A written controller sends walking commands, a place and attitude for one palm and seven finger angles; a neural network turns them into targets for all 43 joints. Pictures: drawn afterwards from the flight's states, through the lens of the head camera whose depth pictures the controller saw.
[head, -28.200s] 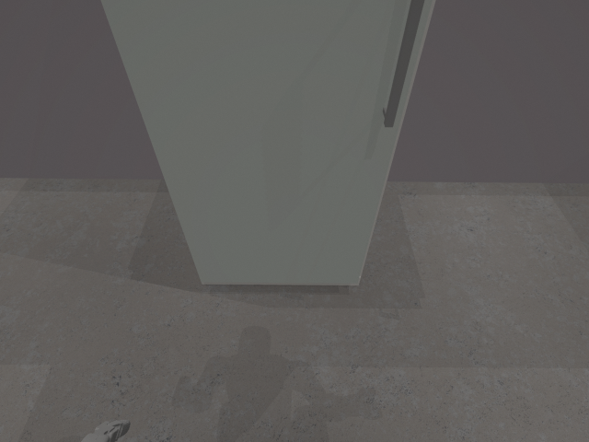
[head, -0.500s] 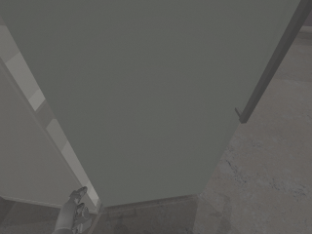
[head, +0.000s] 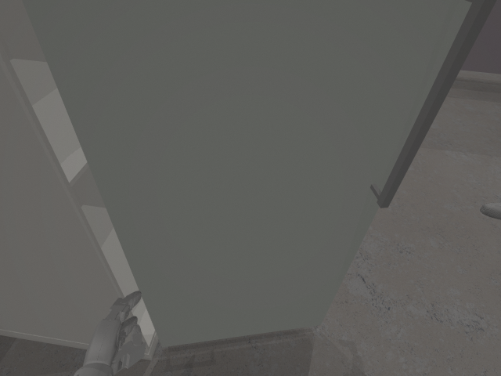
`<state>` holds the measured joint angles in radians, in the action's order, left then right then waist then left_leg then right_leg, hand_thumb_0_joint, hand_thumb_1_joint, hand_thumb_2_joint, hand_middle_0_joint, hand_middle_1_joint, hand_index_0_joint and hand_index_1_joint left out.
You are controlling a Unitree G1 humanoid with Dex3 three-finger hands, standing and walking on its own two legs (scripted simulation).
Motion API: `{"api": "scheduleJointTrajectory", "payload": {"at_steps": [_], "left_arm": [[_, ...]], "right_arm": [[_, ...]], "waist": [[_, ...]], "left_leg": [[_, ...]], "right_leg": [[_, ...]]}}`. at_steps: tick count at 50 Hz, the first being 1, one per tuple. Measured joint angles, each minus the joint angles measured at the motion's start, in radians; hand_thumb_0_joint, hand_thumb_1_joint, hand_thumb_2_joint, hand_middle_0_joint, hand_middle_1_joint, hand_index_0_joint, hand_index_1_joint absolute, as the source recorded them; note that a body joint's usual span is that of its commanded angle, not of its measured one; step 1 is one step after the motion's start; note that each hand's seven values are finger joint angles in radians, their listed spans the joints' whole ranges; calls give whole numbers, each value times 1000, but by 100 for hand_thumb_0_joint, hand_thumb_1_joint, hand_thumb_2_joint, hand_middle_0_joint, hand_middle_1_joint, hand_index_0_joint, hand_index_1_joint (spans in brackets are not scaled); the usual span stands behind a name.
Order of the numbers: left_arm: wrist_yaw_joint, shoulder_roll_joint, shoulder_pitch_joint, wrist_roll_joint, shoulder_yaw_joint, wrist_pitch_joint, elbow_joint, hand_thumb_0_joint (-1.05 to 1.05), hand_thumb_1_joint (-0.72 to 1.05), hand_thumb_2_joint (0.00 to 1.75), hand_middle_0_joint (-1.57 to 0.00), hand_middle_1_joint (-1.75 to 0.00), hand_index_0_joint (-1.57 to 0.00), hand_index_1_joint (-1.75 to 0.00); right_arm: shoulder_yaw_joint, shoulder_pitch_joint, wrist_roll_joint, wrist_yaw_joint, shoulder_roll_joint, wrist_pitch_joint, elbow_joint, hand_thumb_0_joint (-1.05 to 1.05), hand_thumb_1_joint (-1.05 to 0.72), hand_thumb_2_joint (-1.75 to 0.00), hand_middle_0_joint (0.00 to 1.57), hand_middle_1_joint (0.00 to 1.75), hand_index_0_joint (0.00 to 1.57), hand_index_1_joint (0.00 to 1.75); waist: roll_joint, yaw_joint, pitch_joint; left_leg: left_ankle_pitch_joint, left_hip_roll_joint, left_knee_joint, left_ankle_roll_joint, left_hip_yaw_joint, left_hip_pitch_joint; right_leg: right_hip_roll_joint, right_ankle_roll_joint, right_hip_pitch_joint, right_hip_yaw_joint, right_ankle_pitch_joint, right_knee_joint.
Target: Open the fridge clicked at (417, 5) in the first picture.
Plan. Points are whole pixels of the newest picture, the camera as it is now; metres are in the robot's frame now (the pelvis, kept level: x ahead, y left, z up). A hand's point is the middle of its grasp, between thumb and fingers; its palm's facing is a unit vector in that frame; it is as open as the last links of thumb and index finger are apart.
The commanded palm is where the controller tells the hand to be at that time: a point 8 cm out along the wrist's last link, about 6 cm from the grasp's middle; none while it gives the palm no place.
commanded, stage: draw the hand back to the body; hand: right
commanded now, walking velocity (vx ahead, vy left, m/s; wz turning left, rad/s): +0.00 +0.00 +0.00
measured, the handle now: (415, 120) +0.46 -0.26 +0.23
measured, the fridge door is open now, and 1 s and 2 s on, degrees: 74 74 74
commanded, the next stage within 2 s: step back with the hand held close in 1.14 s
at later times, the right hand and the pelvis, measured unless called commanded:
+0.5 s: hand (493, 251) +0.24 -0.30 +0.17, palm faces +0.53 +0.78 -0.34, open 11.5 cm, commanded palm +0.18 -0.32 +0.19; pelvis +0.02 +0.00 +0.00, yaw +1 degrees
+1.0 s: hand (460, 269) +0.22 -0.25 +0.16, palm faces +0.45 +0.80 -0.40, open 7.6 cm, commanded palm +0.17 -0.29 +0.18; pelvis +0.03 +0.02 +0.01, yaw +1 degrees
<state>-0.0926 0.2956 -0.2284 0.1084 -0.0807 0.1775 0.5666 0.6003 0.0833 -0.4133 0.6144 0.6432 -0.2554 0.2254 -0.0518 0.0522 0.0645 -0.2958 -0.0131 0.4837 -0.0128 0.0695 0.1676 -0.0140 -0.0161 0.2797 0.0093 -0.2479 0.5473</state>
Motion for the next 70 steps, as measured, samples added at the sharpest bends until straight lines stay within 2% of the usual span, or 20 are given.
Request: {"api": "scheduleJointTrajectory", "payload": {"at_steps": [4,5,7,9,11,15,19,24,32,39,45,51,64,70], "left_arm": [[-11,5,0,-1,3,11,13,1,90,90,-21,-30,-21,-30],[-7,1,-1,-16,7,20,19,1,90,90,-20,-30,-20,-30],[1,-10,6,-47,7,41,39,1,90,90,-20,-30,-20,-30],[6,-24,13,-63,5,47,53,1,90,90,-20,-30,-21,-30],[7,-37,16,-74,8,48,67,1,90,90,-21,-30,-21,-30],[8,-52,1,-86,25,40,103,1,90,90,-21,-30,-21,-30],[6,-58,-9,-88,40,20,140,1,90,90,-21,-30,-21,-30],[7,-59,2,-87,51,-7,150,1,90,90,-21,-30,-21,-30],[18,-61,35,-99,61,-30,105,1,90,90,-21,-30,-21,-30],[22,-65,52,-103,65,-59,67,1,90,90,-20,-30,-20,-30],[16,-67,56,-108,61,-83,63,1,90,90,-20,-30,-20,-30],[7,-76,48,-111,53,-94,76,1,90,90,-21,-30,-21,-30],[3,-71,34,-114,60,-95,92,1,90,90,-21,-30,-21,-30],[12,-54,60,-106,64,-151,55,1,90,90,-21,-30,-21,-30]], "right_arm": [[-53,-34,25,-32,-58,4,-57,-2,52,-22,25,113,25,113],[-77,-43,71,-86,-72,30,-93,-2,51,-22,25,112,25,112],[-117,-72,152,-257,-96,104,-166,-2,47,-24,25,110,25,109],[-128,-112,202,-406,-127,166,-229,-2,42,-27,25,107,25,106],[-130,-163,235,-514,-163,217,-292,-2,36,-29,25,104,25,103],[-137,-261,271,-641,-216,295,-388,-1,23,-35,25,96,24,96],[-146,-316,291,-699,-238,337,-420,-1,10,-42,24,88,24,88],[-175,-344,310,-725,-258,338,-419,-1,-7,-51,24,78,23,77],[-250,-463,323,-712,-282,317,-539,0,-36,-64,23,61,22,61],[-258,-550,322,-704,-270,306,-625,0,-61,-77,22,46,22,46],[-263,-558,323,-706,-277,285,-626,1,-78,-85,22,36,21,36],[-259,-540,323,-714,-280,280,-611,1,-85,-88,21,32,21,32],[-263,-540,324,-709,-277,295,-594,1,-88,-90,21,30,21,30],[-235,-506,350,-719,-264,349,-597,1,-88,-90,21,30,21,30]], "waist": [[-3,10,-19],[-2,11,-27],[6,6,-42],[16,-1,-60],[20,-5,-73],[12,3,-73],[2,15,-61],[0,21,-57],[15,14,-53],[16,23,-52],[8,35,-60],[6,38,-66],[3,23,-76],[1,-3,-75]], "left_leg": [[4,1,7,0,6,3],[5,0,5,-1,10,1],[13,-2,-4,-4,15,0],[21,-3,-12,-6,14,1],[26,-4,-20,-7,8,-1],[25,-1,-32,-3,-6,-16],[12,7,-37,2,-17,-40],[-5,16,-37,5,-26,-64],[-15,15,-56,1,-37,-96],[-15,6,-77,-5,-33,-115],[-13,3,-82,-10,-24,-118],[-9,0,-88,-16,-16,-126],[8,-8,-108,-19,-22,-141],[38,-22,-115,-9,-15,-73]], "right_leg": [[2,-2,6,-6,6,7],[2,-1,6,-10,9,7],[0,1,9,-15,15,3],[-1,4,7,-15,24,-8],[-2,5,1,-9,28,-20],[0,1,-21,5,25,-37],[7,-3,-53,17,14,-53],[16,-5,-89,26,6,-74],[15,1,-128,37,-3,-101],[7,9,-141,32,-8,-108],[5,13,-141,22,-3,-114],[3,18,-147,14,4,-121],[-5,21,-164,19,19,-138],[-19,10,-68,11,16,-86]]}}
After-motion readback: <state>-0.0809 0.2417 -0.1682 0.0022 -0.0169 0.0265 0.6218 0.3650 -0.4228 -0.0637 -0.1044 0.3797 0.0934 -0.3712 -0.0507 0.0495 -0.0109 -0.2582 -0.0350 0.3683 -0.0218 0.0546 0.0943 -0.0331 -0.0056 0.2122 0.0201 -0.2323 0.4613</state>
